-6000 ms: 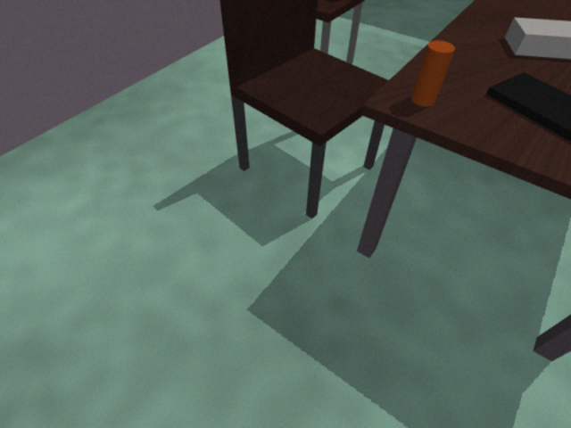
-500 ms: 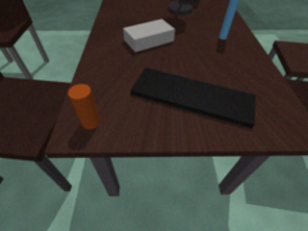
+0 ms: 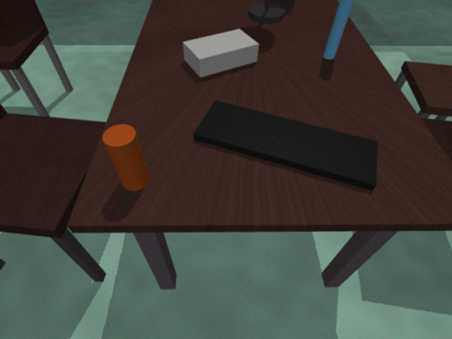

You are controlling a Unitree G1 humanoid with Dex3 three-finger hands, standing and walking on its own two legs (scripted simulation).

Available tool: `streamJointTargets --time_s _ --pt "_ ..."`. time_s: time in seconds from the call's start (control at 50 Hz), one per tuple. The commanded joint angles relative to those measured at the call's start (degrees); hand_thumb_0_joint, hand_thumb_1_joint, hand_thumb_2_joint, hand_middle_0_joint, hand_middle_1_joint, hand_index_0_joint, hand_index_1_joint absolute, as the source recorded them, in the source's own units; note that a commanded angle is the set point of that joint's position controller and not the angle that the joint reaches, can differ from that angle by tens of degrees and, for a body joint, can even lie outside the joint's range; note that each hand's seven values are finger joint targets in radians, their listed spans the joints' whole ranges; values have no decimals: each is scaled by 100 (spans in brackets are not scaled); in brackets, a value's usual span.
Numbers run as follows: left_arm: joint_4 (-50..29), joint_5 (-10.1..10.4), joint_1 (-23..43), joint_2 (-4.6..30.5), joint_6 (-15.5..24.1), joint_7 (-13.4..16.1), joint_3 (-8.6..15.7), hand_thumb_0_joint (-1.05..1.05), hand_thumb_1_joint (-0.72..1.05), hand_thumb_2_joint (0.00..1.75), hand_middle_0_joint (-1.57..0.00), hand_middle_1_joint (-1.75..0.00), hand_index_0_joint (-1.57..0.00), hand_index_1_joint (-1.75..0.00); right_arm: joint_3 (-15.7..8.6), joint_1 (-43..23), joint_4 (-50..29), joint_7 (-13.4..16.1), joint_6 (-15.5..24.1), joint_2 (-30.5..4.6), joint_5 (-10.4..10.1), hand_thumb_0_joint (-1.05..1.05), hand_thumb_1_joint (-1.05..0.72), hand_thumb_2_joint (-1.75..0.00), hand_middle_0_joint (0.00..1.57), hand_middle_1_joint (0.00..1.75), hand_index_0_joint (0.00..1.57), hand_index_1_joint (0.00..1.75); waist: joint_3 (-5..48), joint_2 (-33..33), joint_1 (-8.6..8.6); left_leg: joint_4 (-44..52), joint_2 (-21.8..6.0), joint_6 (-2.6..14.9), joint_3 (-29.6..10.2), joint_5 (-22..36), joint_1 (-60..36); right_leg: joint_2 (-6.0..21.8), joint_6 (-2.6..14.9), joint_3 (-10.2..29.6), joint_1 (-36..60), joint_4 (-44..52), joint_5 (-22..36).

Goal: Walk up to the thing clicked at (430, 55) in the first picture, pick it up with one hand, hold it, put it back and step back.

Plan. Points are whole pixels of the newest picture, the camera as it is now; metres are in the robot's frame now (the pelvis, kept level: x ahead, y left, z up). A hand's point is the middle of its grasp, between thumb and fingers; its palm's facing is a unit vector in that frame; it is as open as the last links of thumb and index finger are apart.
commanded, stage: stand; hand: left
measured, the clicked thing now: (128, 159) +0.46 +0.23 +0.02
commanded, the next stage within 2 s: rise first in 0.54 s
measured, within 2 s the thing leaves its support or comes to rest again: neither
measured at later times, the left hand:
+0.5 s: hand out of the picture +0.06 +0.25 -0.16, palm faces -0.03 -0.94 -0.35, open 7.4 cm
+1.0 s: hand (97, 319) +0.17 +0.24 -0.10, palm faces +0.19 -0.92 -0.33, open 13.4 cm
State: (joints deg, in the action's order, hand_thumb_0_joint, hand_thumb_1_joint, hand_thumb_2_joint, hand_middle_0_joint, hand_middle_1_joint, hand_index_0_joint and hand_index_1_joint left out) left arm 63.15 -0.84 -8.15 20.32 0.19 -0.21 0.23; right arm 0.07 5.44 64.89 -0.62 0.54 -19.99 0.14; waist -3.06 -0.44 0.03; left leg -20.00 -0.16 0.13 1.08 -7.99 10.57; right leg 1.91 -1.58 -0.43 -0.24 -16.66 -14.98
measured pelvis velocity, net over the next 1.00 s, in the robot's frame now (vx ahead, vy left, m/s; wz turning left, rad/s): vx -0.01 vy -0.01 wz -0.02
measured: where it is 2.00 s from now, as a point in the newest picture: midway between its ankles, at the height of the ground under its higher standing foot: outside the picture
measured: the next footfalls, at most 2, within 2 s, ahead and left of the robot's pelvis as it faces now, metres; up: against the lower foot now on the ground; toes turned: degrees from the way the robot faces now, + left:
none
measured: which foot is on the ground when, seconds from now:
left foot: down 0.00-1.00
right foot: down 0.00-1.00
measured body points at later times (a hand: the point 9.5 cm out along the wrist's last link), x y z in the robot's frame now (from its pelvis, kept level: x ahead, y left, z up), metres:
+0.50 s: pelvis +0.00 +0.00 +0.00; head +0.02 +0.00 +0.45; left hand +0.06 +0.30 -0.13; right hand +0.08 -0.30 -0.13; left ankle +0.03 +0.12 -0.75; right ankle -0.07 -0.14 -0.75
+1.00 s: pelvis -0.01 -0.01 -0.01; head +0.01 -0.01 +0.44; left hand +0.16 +0.29 -0.08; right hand +0.14 -0.28 -0.11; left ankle +0.03 +0.12 -0.75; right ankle -0.07 -0.14 -0.75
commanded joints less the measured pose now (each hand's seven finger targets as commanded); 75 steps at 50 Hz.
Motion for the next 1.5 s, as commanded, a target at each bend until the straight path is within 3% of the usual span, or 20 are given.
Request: streamJointTargets --time_s 0.0,0.62,0.64,0.66,0.68,0.7,0.72,0.76,0.82,0.86,0.9,0.94,0.98,1.02,1.08,1.24,1.26,1.34,1.38,1.48 --pt "-291 23 24 1173 112 84 257 0 90 90 -20 -30 -20 -30 -248 -254 -298 114 135 -1250 11 0 -90 -90 20 30 20 30 490 179 0 176 -735 132 -671 1087 -712 609 244 362 -493 260 881" --pt "-304 18 -18 1209 119 101 256 0 82 82 -12 -22 -12 -22 -237 -198 -321 119 129 -1221 12 0 -82 -82 12 22 12 22 429 -1 16 83 -729 137 -622 1323 -754 623 224 374 -482 290 1205" --pt "-2314 471 1993 99 609 125 27 0 74 74 -4 -14 -4 -14 -101 -2208 -2331 193 766 -272 -555 0 -74 -74 5 14 5 14 446 458 239 -290 -51 -32 79 542 -83 -162 199 -98 -1595 -393 1018" --pt "-2588 674 2121 473 813 260 72 0 66 66 -7 -6 -5 -7 -65 -1842 -2338 273 853 -435 -604 0 -66 -66 5 6 5 6 713 119 -35 -59 -103 -43 16 72 -409 -147 224 -134 -1215 -285 575" --pt "-2019 643 1526 925 795 363 337 0 58 58 -7 -6 -5 -8 -409 -1122 -1591 387 750 -981 -562 0 -58 -58 5 5 5 5 319 266 198 2 -82 -35 90 -89 -337 -170 246 -150 -1458 -244 496" --pt "-1662 629 1119 1166 725 377 621 0 50 50 -8 -6 -6 -8 -587 -814 -1392 392 658 -1108 -521 0 -50 -50 5 5 5 5 203 145 59 -181 -111 -35 125 -88 -65 -212 224 -183 -1438 -361 410" --pt "-1891 607 1017 1293 679 417 910 0 42 42 -9 -7 -7 -8 -734 -861 -1431 426 650 -1127 -536 0 -42 -42 5 5 5 5 814 221 -6 -334 -126 -68 124 240 -194 -219 238 -181 -1357 -557 674" --pt "-1925 572 805 1067 705 480 879 0 26 26 -8 -6 -7 -7 -750 -761 -1757 503 695 -952 -480 0 -26 -26 5 5 5 5 1466 41 -13 -496 -157 -38 109 879 -420 -224 188 -150 -1202 -689 1292" --pt "-1884 339 93 1010 626 451 1187 0 12 19 -7 -7 -8 -6 -1018 433 -1635 453 529 -697 -309 0 -10 -19 5 5 5 5 1582 45 65 -560 -91 58 139 1189 -512 -225 147 -105 -1344 -653 1645" --pt "-2297 328 -146 993 586 481 1260 0 3 14 -6 -6 -7 -4 -914 93 -2073 438 480 -599 -309 0 4 -15 5 5 5 5 1739 154 -195 -438 -41 46 177 1390 -644 -201 127 -112 -1179 -561 1736" --pt "-2714 362 -286 848 552 491 1241 0 -7 11 -5 -6 -7 -4 -743 220 -2306 408 402 -351 -334 0 15 -13 5 5 5 5 1461 274 -248 -333 -32 6 207 1253 -526 -191 140 -132 -1217 -487 1587" --pt "-3277 393 -130 558 558 474 1024 0 -17 9 -4 -5 -5 -4 -610 -21 -2739 389 381 -188 -363 0 25 -10 5 5 5 5 1269 323 -215 -243 -60 -24 215 990 -449 -200 176 -149 -1305 -451 1277" --pt "-3762 384 16 742 604 543 1188 0 -27 7 -4 -4 -4 -4 -688 -142 -3113 446 406 -318 -328 0 33 -8 5 5 5 5 1079 187 -198 -146 -81 -2 212 614 -375 -203 180 -146 -1303 -328 922" --pt "-4216 387 165 479 670 545 942 0 -39 4 -4 -4 -4 -3 -510 -340 -3550 457 458 -94 -340 0 42 -5 5 5 5 5 976 168 -173 -86 -84 5 232 418 -402 -194 184 -113 -1298 -252 733" --pt "-4839 351 -1 808 757 625 1224 0 -53 2 -4 -4 -4 -4 -556 106 -3851 521 507 -180 -306 0 50 -3 5 5 5 5 1032 158 -149 -122 -98 17 231 532 -515 -209 191 -130 -1201 -246 825" --pt "-5739 348 -872 852 818 601 1588 0 -54 0 -5 -6 -5 -5 -739 724 -3669 549 505 -213 -216 0 51 -2 5 5 5 5 780 282 -177 -122 -66 35 279 798 -673 -203 187 -124 -1030 -250 1157" --pt "-6005 368 -878 680 843 562 1444 0 -52 0 -4 -5 -5 -4 -737 711 -3842 530 524 -230 -226 0 53 -2 5 5 5 5 767 245 -123 -105 -71 25 271 775 -714 -224 194 -147 -1060 -246 1109" --pt "-6498 394 -906 541 926 440 1368 0 -54 0 -4 -5 -5 -4 -396 289 -3846 412 546 214 -248 0 52 -2 5 5 5 5 424 271 -233 -14 -54 38 268 484 -596 -187 189 -151 -1192 -142 794" --pt "-6348 392 -1089 685 916 443 1617 0 -54 0 -4 -5 -5 -5 -725 551 -3367 443 522 -54 -206 0 53 -2 5 5 5 5 368 200 -219 9 -79 48 249 453 -609 -206 185 -167 -1198 -141 789" --pt "-7022 387 -1102 927 1094 440 1884 0 -55 0 -5 -6 -5 -5 -673 170 -3719 456 594 -94 -179 0 52 -2 5 5 5 5 691 129 -316 -62 -49 74 226 712 -750 -175 145 -144 -992 -169 1040"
